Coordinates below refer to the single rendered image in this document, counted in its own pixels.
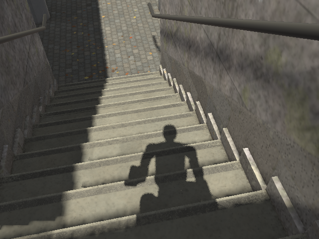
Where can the stairs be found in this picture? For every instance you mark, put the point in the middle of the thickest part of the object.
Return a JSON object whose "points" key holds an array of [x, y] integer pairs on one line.
{"points": [[125, 158]]}

